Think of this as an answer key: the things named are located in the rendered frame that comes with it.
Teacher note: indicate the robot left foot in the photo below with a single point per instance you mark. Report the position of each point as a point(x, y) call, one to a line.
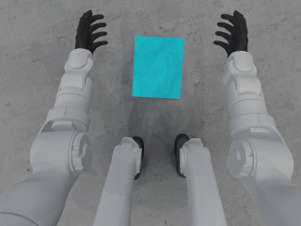
point(140, 143)

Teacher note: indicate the robot foot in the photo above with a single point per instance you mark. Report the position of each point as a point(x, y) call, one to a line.
point(179, 141)
point(140, 143)

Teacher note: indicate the right robot forearm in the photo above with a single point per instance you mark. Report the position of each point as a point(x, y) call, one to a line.
point(248, 112)

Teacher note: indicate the robot left hand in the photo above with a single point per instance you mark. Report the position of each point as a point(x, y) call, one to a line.
point(84, 38)

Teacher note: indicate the left robot forearm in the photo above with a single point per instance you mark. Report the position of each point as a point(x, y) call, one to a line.
point(74, 95)

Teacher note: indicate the robot right upper arm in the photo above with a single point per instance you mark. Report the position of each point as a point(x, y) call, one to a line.
point(265, 169)

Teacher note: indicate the robot right foot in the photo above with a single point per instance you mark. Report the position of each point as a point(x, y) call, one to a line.
point(179, 141)

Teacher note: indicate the robot left upper arm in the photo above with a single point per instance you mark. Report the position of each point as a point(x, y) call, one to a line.
point(57, 159)

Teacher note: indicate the carton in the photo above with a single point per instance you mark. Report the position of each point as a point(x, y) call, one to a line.
point(157, 68)

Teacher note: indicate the robot right hand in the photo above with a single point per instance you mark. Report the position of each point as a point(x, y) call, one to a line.
point(238, 39)

